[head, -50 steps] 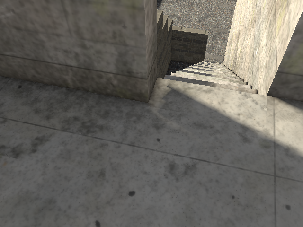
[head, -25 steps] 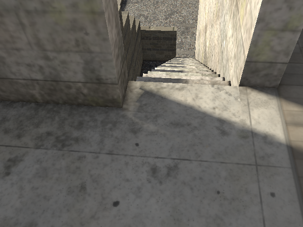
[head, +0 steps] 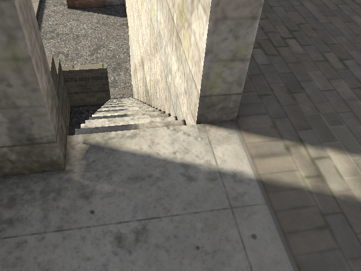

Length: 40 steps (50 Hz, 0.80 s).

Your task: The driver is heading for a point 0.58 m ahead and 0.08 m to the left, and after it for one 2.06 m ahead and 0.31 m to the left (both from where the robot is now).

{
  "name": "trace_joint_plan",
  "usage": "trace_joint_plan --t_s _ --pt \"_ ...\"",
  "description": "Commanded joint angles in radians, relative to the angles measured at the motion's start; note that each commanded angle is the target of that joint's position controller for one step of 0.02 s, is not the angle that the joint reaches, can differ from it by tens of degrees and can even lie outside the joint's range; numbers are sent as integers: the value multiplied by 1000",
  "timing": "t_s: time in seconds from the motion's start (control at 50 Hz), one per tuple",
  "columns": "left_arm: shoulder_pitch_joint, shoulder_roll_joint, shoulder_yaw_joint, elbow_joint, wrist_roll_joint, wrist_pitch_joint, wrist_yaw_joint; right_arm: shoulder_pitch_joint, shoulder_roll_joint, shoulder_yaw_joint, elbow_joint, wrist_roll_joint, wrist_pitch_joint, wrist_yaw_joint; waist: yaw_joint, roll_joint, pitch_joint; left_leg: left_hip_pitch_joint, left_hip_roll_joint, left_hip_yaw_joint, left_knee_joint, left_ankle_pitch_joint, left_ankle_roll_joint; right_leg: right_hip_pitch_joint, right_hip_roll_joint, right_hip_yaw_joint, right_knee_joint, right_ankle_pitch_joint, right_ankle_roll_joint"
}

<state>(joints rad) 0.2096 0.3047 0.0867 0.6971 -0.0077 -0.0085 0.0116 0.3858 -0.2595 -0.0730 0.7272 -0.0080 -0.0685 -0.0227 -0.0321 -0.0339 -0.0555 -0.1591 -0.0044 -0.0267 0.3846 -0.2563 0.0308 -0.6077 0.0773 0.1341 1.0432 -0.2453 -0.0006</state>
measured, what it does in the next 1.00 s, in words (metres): walks ahead, turning left: right foot, then left foot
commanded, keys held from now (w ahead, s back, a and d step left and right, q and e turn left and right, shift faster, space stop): w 0.18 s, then w+q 0.24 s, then q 0.58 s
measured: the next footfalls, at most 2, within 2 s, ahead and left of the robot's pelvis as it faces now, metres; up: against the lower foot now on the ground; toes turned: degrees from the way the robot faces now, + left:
right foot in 0.30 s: +0.20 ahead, -0.18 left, +0.00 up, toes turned -1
left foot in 0.76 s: +0.43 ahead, +0.06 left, +0.00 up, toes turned +14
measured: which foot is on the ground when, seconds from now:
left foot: down 0.00-0.30, up 0.32-0.74, down 0.76-1.00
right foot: up 0.00-0.28, down 0.30-0.76, up 0.78-1.00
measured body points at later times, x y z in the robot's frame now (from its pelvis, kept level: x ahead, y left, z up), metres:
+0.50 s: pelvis +0.18 -0.08 +0.00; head +0.20 -0.09 +0.45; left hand +0.25 +0.20 -0.11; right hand +0.29 -0.35 -0.12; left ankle +0.18 +0.08 -0.66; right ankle +0.16 -0.18 -0.75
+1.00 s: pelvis +0.32 -0.05 -0.01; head +0.37 -0.01 +0.43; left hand +0.40 +0.27 -0.12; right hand +0.57 -0.25 -0.10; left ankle +0.39 +0.05 -0.75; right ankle +0.40 -0.20 -0.69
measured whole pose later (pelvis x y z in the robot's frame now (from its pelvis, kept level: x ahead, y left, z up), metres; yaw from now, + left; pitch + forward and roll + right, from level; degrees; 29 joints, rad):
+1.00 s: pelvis +0.32 -0.05 -0.01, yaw +21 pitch +3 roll -1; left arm 0.08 0.30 0.05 0.72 0.01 0.00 0.03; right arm 0.18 -0.30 -0.07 0.58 0.00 0.01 0.00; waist -0.02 -0.01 0.08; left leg -0.43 -0.11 -0.08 0.46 -0.07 0.09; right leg -0.55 -0.01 0.10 1.01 -0.42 0.07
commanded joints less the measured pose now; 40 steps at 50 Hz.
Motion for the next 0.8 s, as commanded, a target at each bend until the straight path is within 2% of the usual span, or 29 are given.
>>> trace_joint_plan --t_s 0.02,0.08,0.12,0.16,0.2,0.24,0.26,0.28,0.3,0.32,0.34,0.36,0.38,0.4,0.42,0.44,0.48,0.5,0.54,0.58,0.6,0.66,0.7,0.72,0.74,0.76,0.78,0.8 --pt "-67 48 10 -62 1 -33 -10 -26 -120 -22 -55 6 -30 1 13 150 126 66 224 -255 -265 -186 141 -231 -81 -43 50 111 22" --pt "-148 26 -5 -88 -2 -45 -14 26 -135 -23 -32 11 -24 2 -31 173 134 87 220 -195 -276 -79 147 -196 -121 -101 -123 163 39" --pt "-198 6 -16 -103 -9 -55 -23 44 -158 -27 -18 16 -19 2 -57 195 139 62 216 -149 -273 -18 143 -105 -119 -131 -266 175 42" --pt "-215 7 -18 -107 -16 -62 -34 56 -180 -30 -5 22 -15 7 -67 201 143 36 220 -122 -260 2 146 -7 -102 -159 -368 148 37" --pt "-230 16 -19 -114 -22 -68 -43 78 -187 -29 10 33 -10 13 -73 202 157 28 243 -142 -239 0 156 59 -97 -164 -438 99 18" --pt "-196 39 -11 -115 -30 -80 -50 71 -196 -30 20 41 0 16 -36 205 156 34 270 -189 -204 8 153 144 -90 -149 -519 57 -11" --pt "-135 54 -3 -97 -30 -85 -50 49 -201 -30 19 44 6 16 11 198 137 18 268 -189 -159 61 141 241 -77 -157 -577 76 -28" --pt "-26 89 16 -62 -28 -87 -42 39 -185 -23 17 41 8 15 66 171 75 -25 232 -161 -51 192 117 419 -60 -164 -613 89 -48" --pt "129 141 37 -32 -19 -89 -29 21 -133 -4 6 30 4 18 143 105 -46 -137 159 -89 192 199 71 671 -156 -70 -615 89 -83" --pt "270 258 61 -16 11 -81 -18 57 -19 31 -42 11 -12 18 162 -182 -214 -491 23 19 597 -130 -7 1034 -443 294 -620 52 -190" --pt "309 213 51 2 20 -82 -22 75 -64 17 -34 46 -30 9 168 -240 -252 -615 -10 -100 811 -310 -18 970 -520 545 -744 -144 -273" --pt "244 141 25 2 12 -86 -26 13 -146 -7 -39 67 -32 10 152 -159 -113 -669 46 -133 885 -237 -4 857 -484 423 -771 -205 -242" --pt "170 89 8 -3 6 -86 -28 -34 -147 -9 -44 63 -25 13 122 -130 -33 -667 83 -108 873 -148 5 752 -433 298 -793 -182 -205" --pt "104 55 -3 -6 6 -87 -29 -53 -131 -9 -38 49 -16 14 94 -97 27 -642 106 -103 834 -69 0 660 -385 204 -827 -107 -185" --pt "64 34 -9 -3 12 -91 -30 -56 -119 -12 -33 41 -4 16 67 -109 65 -602 125 -101 801 -13 -2 589 -346 112 -856 -15 -167" --pt "38 26 -9 1 19 -97 -29 -44 -99 -11 -24 40 7 20 46 -107 85 -554 123 -95 795 28 -7 535 -323 39 -868 134 -156" --pt "14 40 -2 13 24 -108 -23 -26 -71 -9 -21 33 24 21 12 -70 90 -526 100 -80 785 56 -29 494 -316 -81 -849 516 -163" --pt "3 52 2 18 25 -110 -17 -35 -68 -10 -32 27 28 20 2 -60 94 -526 92 -72 752 78 -42 479 -318 -123 -847 617 -167" --pt "-21 70 4 26 22 -103 -3 -89 -57 -4 -63 19 28 23 2 -56 109 -504 86 -36 595 167 -55 453 -300 -204 -849 661 -160" --pt "-23 90 6 36 16 -90 12 -171 -34 8 -92 14 27 40 31 -51 109 -437 76 17 420 274 -49 441 -277 -268 -836 655 -146" --pt "-6 105 9 45 12 -84 18 -209 -29 11 -109 12 27 51 47 -44 102 -419 71 32 363 302 -44 460 -287 -276 -824 664 -147" --pt "10 143 21 61 -7 -62 26 -245 -62 0 -149 15 33 79 49 -39 74 -408 64 43 276 265 -9 565 -335 -276 -757 698 -140" --pt "-4 163 29 57 -22 -45 31 -226 -100 -16 -164 11 37 89 27 -44 48 -364 31 73 251 175 26 607 -347 -282 -656 809 -127" --pt "-11 170 34 52 -26 -36 34 -184 -122 -27 -161 11 38 90 4 -47 22 -305 2 92 231 137 47 611 -339 -288 -566 868 -116" --pt "-19 161 31 46 -29 -27 35 -99 -155 -46 -143 12 36 84 -42 -20 -25 -186 -37 106 155 180 76 592 -303 -308 -411 850 -91" --pt "12 135 20 41 -21 -30 30 -17 -207 -67 -134 9 34 63 -80 64 -83 4 -25 40 71 423 119 480 -230 -324 -183 657 -38" --pt "102 15 -16 10 46 -34 16 -35 -302 -77 -157 6 40 37 15 331 -167 287 234 -304 170 959 253 149 -84 -316 162 -284 30" --pt "145 64 -24 7 34 -44 -4 -56 -301 -64 -202 -12 32 43 11 308 -377 421 402 -696 66 793 448 -9 22 -80 414 -492 57"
